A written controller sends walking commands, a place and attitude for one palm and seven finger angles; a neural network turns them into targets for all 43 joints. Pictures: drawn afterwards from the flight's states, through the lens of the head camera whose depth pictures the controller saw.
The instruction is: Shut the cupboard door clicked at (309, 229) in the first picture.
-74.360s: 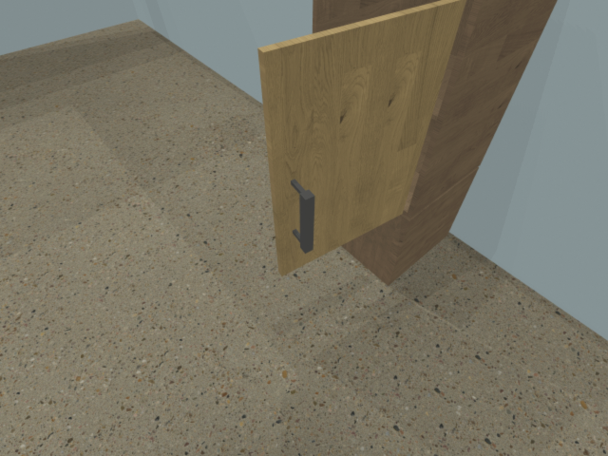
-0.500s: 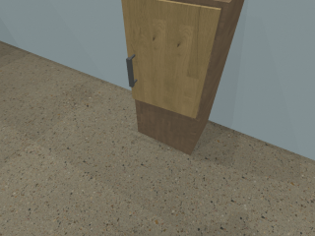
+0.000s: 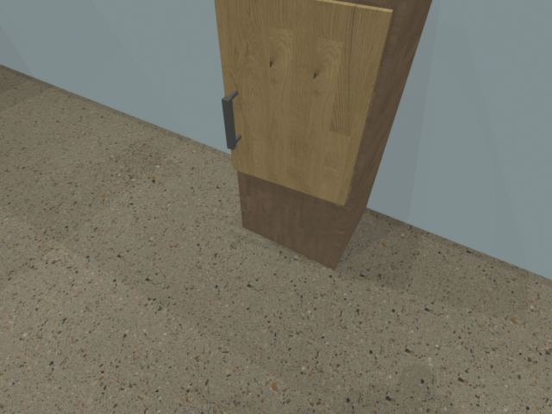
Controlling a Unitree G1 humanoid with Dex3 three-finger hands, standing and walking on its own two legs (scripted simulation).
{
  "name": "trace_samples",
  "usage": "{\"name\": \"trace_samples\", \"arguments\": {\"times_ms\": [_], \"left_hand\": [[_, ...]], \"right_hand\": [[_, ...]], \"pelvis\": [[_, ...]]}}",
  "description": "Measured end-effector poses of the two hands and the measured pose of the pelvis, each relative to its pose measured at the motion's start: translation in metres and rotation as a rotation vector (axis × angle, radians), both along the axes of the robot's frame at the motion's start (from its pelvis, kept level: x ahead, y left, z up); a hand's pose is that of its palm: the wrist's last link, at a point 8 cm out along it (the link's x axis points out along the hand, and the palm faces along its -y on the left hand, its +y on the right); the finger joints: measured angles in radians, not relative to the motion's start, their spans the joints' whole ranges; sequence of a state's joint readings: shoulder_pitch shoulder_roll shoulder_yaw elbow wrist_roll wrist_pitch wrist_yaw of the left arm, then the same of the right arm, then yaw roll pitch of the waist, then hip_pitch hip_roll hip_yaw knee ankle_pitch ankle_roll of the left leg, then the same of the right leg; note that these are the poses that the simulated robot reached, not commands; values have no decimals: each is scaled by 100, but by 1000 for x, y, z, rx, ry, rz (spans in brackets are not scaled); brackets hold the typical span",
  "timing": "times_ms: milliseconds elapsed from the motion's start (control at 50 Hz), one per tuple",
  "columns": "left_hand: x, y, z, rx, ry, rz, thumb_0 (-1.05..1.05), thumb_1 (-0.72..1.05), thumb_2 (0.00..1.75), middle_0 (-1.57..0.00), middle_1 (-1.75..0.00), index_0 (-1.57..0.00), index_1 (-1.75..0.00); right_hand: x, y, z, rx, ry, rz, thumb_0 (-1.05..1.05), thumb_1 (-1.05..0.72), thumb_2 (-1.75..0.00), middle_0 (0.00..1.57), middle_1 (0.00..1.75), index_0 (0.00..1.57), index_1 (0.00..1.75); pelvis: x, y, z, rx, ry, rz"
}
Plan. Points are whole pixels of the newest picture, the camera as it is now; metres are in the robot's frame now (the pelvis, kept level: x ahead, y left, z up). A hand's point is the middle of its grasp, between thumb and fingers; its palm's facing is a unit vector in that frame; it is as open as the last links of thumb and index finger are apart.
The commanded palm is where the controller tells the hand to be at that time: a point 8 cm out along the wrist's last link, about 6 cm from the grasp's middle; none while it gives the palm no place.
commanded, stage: look to check the result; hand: left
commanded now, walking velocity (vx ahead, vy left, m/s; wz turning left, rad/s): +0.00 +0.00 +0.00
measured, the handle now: (233, 120) +0.93 +0.19 -0.11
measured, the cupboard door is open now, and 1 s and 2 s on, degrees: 5 5 5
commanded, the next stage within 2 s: walk to a spot facing it in 0.26 s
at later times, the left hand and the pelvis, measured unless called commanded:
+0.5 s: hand out of the picture +0.02 +0.19 -0.17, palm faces +0.04 -0.97 -0.23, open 7.3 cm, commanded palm none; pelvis +0.01 +0.00 +0.00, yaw +1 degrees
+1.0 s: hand out of the picture +0.03 +0.23 -0.16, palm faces +0.31 -0.92 -0.26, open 7.3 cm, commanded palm none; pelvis -0.01 +0.00 +0.00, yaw +18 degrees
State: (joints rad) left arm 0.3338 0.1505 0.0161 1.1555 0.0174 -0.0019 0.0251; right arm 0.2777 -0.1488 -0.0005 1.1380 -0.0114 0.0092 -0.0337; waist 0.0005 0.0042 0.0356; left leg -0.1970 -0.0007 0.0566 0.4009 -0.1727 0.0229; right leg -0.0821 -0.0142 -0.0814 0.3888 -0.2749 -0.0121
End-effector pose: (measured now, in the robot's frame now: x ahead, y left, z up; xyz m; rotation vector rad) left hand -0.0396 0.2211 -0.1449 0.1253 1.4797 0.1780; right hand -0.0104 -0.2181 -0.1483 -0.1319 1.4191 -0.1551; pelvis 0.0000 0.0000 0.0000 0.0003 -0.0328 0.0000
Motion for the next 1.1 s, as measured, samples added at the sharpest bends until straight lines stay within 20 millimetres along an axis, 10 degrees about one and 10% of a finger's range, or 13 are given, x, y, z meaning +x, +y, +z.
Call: {"name": "trace_samples", "arguments": {"times_ms": [480, 760, 1100], "left_hand": [[53, 18, 5, 45, -108, -36, 0, 91, 90, -20, -30, -20, -30], [38, 41, -28, 45, -165, 132, 0, 91, 90, -20, -30, -20, -30], [35, 43, 22, 166, -318, 265, 0, 91, 90, -20, -30, -20, -30]], "right_hand": [[32, -23, 4, -43, -54, 33, 0, -90, -90, 20, 30, 20, 30], [65, -2, -12, -52, -45, 175, 1, -90, -90, 20, 30, 20, 30], [135, -23, 5, -49, -119, 383, 1, -90, -90, 21, 30, 20, 30]], "pelvis": [[5, -2, 0, 3, 4, 12], [0, 15, -28, -8, -2, 182], [-7, -17, -8, -38, 62, 394]]}}
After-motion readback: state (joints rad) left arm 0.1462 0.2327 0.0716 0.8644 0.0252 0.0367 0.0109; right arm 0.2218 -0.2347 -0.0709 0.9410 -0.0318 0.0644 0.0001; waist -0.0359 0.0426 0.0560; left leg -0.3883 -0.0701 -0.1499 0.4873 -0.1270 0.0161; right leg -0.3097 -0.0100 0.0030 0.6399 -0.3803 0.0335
